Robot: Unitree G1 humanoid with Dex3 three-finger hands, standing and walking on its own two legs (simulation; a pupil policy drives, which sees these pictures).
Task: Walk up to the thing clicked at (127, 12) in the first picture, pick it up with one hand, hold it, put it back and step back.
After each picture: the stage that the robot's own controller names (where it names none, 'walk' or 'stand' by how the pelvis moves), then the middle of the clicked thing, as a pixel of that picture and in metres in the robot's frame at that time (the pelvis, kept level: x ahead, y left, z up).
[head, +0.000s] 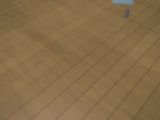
stand; (126, 13) +2.03 -0.65 -0.72
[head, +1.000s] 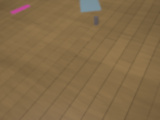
walk; (96, 20) +1.98 -0.11 -0.70
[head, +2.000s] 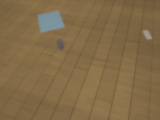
walk; (60, 44) +1.38 +0.32 -0.71
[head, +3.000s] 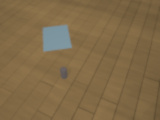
walk; (63, 73) +0.94 +0.24 -0.71
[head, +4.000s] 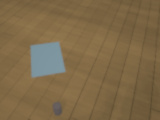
walk; (57, 108) +0.57 +0.19 -0.70
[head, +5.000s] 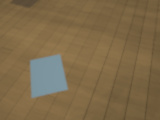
stand; out of the picture +0.36 +0.21 -0.70
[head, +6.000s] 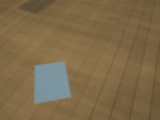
stand; out of the picture +0.35 +0.17 -0.72
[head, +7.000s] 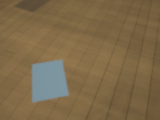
stand; out of the picture +0.35 +0.19 -0.73
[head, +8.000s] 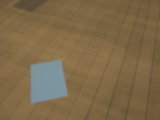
stand; out of the picture +0.34 +0.20 -0.73
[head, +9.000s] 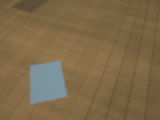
stand; out of the picture +0.34 +0.20 -0.73
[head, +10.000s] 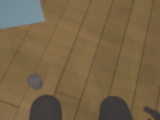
go down; (35, 82) +0.39 +0.22 -0.42
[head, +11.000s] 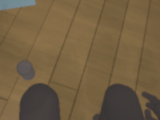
go down; (26, 70) +0.42 +0.25 -0.32
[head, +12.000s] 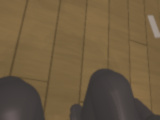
close in; out of the picture +0.39 +0.29 -0.22
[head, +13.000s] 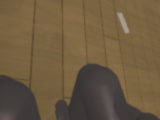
close; out of the picture +0.39 +0.29 -0.22
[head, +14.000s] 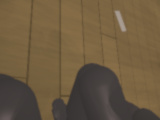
lift; out of the picture +0.38 +0.29 -0.22
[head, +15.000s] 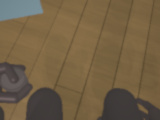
lift; (17, 84) +0.32 +0.23 -0.06
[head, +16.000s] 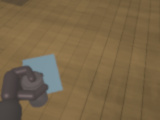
hold; (35, 90) +0.33 +0.17 +0.03
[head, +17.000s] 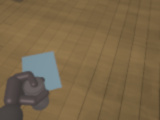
hold; (37, 94) +0.33 +0.17 +0.00
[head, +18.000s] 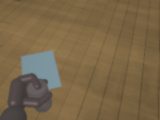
crouch; (40, 96) +0.32 +0.16 -0.01
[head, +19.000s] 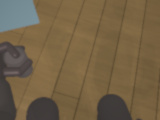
crouch; (19, 63) +0.42 +0.21 -0.09
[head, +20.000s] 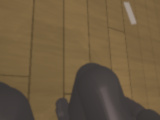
lower; out of the picture +0.40 +0.30 -0.22
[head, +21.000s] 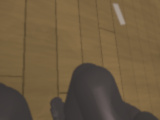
lower; out of the picture +0.41 +0.31 -0.22
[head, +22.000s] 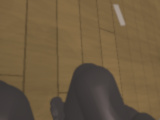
lower; out of the picture +0.40 +0.31 -0.23
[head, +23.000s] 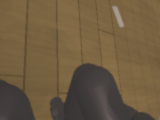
lower; out of the picture +0.40 +0.31 -0.23
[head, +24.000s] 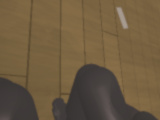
loosen; out of the picture +0.39 +0.29 -0.23
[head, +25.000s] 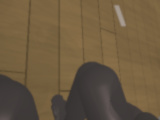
withdraw; out of the picture +0.39 +0.28 -0.23
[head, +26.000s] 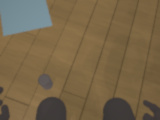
walk; (45, 82) +0.42 +0.21 -0.45
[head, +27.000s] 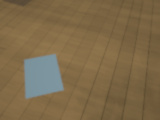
stand; out of the picture +0.36 +0.18 -0.66
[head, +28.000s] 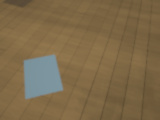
stand; out of the picture +0.36 +0.19 -0.67
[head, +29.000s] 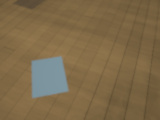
stand; out of the picture +0.38 +0.17 -0.71
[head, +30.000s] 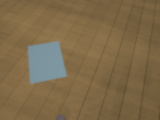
walk; out of the picture +0.41 +0.14 -0.70
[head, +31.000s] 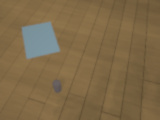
walk; (57, 86) +0.66 +0.19 -0.70
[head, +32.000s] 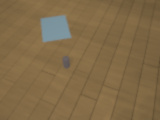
stand; (66, 62) +1.00 +0.19 -0.69
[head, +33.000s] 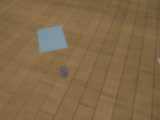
stand; (63, 71) +0.98 +0.21 -0.72
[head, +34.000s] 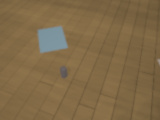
stand; (63, 72) +0.99 +0.19 -0.73
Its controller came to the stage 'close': yes
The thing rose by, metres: 0.71
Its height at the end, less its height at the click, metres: +0.00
